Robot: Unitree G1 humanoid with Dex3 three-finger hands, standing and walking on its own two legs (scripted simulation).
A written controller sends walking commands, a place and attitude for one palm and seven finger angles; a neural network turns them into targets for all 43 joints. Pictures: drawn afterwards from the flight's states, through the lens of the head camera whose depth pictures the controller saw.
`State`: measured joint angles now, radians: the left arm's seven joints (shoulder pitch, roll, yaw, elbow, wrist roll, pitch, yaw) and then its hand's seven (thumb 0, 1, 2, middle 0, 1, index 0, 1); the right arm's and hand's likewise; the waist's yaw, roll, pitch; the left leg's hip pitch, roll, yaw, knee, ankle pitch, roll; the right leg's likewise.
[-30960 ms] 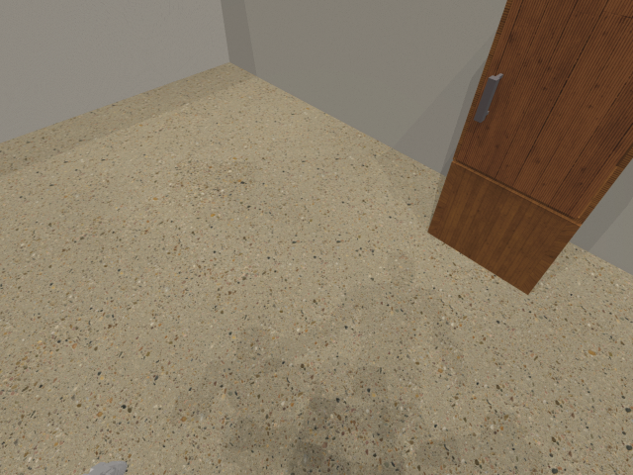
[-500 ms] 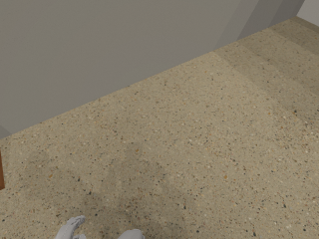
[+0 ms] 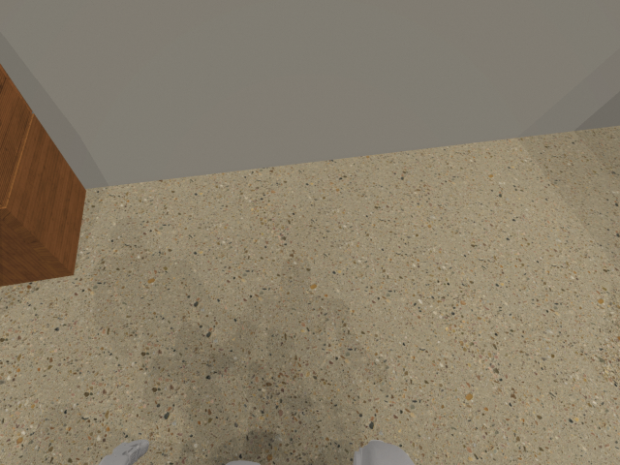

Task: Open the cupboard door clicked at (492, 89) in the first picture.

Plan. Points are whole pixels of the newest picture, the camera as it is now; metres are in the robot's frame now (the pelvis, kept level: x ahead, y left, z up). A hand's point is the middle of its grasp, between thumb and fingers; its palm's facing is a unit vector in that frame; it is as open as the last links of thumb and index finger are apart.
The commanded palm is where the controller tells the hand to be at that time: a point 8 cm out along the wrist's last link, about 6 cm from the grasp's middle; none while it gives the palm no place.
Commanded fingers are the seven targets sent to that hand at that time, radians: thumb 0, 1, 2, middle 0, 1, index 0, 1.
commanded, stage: turn to face it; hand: left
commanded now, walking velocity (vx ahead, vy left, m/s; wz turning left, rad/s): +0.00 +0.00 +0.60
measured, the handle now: out of the picture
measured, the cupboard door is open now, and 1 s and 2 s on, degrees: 39 39 39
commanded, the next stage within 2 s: take the last steps up to it in 1.48 s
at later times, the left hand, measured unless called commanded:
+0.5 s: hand out of the picture +0.00 +0.19 -0.19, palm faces +0.35 -0.91 -0.21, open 7.4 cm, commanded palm none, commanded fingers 0.00 0.90 0.90 -0.20 -0.30 -0.20 -0.30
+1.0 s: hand out of the picture +0.02 +0.16 -0.15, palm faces +0.57 -0.78 -0.27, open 7.4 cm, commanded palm none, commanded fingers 0.00 0.90 0.90 -0.20 -0.30 -0.20 -0.30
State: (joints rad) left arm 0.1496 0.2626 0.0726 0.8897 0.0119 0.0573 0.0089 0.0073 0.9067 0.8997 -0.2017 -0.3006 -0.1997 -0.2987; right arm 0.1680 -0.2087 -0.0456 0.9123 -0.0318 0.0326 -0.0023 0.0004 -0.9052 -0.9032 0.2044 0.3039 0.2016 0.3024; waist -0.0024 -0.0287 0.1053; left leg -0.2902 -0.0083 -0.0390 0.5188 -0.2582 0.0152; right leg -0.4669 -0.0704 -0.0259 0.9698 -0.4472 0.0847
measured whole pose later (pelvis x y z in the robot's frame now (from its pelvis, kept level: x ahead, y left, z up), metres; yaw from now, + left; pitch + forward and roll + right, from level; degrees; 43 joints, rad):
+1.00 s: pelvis +0.05 -0.06 +0.00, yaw +37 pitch +0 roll +1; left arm 0.18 0.19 0.03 0.86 0.02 0.01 0.02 0.00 0.90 0.90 -0.20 -0.30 -0.20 -0.30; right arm 0.16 -0.25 -0.09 0.95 -0.02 0.08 0.02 0.00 -0.91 -0.90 0.20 0.30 0.20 0.30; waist -0.03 0.01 0.11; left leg -0.48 -0.01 0.01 1.10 -0.45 -0.05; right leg -0.22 -0.09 -0.13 0.53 -0.30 0.00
